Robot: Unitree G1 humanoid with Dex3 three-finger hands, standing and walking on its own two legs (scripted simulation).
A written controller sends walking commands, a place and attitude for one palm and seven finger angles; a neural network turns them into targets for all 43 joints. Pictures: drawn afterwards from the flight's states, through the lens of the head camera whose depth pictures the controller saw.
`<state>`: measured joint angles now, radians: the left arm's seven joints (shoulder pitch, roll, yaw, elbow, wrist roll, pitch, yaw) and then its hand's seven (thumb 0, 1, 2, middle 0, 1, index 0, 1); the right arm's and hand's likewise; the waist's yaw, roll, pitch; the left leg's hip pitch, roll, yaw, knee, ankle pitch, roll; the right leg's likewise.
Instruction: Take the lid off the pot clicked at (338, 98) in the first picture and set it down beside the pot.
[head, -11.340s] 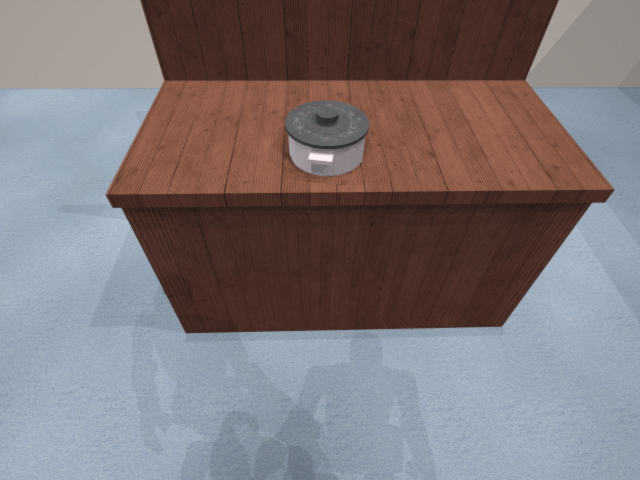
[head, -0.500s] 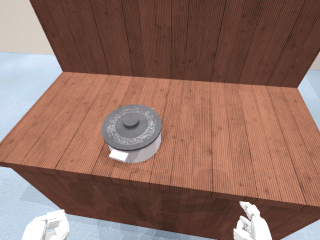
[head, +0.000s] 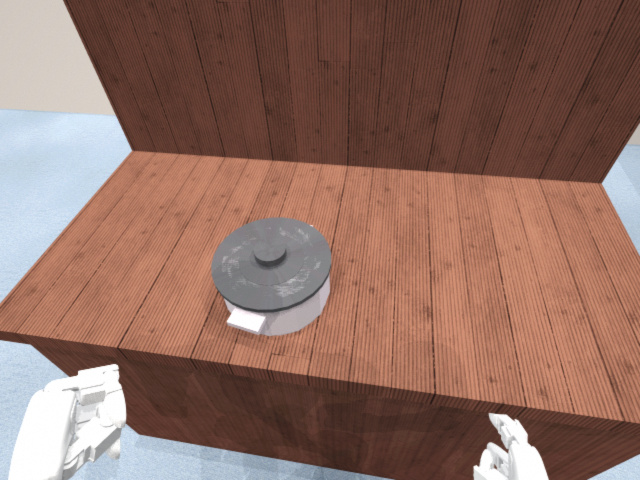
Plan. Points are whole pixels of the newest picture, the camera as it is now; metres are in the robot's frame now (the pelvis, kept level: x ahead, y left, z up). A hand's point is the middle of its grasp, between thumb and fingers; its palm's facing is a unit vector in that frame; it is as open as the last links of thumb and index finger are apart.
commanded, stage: raise the hand higher, near the body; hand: left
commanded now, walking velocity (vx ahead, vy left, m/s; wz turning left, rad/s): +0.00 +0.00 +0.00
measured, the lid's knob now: (270, 251) +0.44 +0.14 +0.02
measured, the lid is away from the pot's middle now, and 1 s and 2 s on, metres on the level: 0.00 0.00 0.00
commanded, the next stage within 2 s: reach forward and open the fingers in 0.12 s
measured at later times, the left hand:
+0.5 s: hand (94, 393) +0.17 +0.26 +0.09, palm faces -0.13 -0.08 -0.99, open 2.9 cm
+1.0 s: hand (106, 363) +0.21 +0.26 +0.09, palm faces -0.24 -0.05 -0.97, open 7.7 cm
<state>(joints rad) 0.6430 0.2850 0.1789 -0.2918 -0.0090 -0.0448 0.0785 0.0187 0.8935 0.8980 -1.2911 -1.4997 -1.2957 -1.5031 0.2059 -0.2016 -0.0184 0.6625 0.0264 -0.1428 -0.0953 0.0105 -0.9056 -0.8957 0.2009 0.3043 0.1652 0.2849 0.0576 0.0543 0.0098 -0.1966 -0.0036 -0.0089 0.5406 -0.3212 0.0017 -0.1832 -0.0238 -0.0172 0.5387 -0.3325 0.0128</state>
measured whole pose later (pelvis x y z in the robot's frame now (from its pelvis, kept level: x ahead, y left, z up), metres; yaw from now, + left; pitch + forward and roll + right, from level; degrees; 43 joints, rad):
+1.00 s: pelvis -0.03 +0.01 +0.01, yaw +0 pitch +0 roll +0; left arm 0.19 0.63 0.05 -0.18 0.79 -0.08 -0.21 0.00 0.01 1.21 -0.92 -0.42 -0.93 -0.42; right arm 0.13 -0.28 0.00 0.58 0.03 0.08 -0.03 0.01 -0.91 -0.90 0.20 0.30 0.20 0.30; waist 0.06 0.10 0.03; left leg -0.25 -0.01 0.00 0.47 -0.23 0.02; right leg -0.23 -0.03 -0.01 0.44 -0.22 0.03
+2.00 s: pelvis -0.01 +0.00 +0.01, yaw +0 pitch +2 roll +0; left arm -0.25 0.57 -0.12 0.14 0.83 0.10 -0.25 0.00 -0.26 1.31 -0.81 -0.08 -0.82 -0.09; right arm 0.12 -0.28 0.03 0.59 0.07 0.12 0.02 0.01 -0.91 -0.90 0.20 0.30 0.20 0.30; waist 0.02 0.10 0.02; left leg -0.25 -0.01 -0.01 0.44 -0.24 0.01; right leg -0.24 -0.03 -0.01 0.45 -0.25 0.02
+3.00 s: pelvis -0.01 +0.01 +0.00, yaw +0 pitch +6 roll +1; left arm -0.65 0.38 -0.35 0.47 0.88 0.22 -0.22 0.00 -0.26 1.31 -0.81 -0.08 -0.82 -0.09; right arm 0.14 -0.26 0.02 0.63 0.08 0.15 0.03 0.01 -0.91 -0.90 0.20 0.30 0.20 0.30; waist -0.01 0.09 -0.03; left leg -0.33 -0.03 0.01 0.50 -0.27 0.02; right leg -0.33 -0.05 0.00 0.53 -0.29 0.03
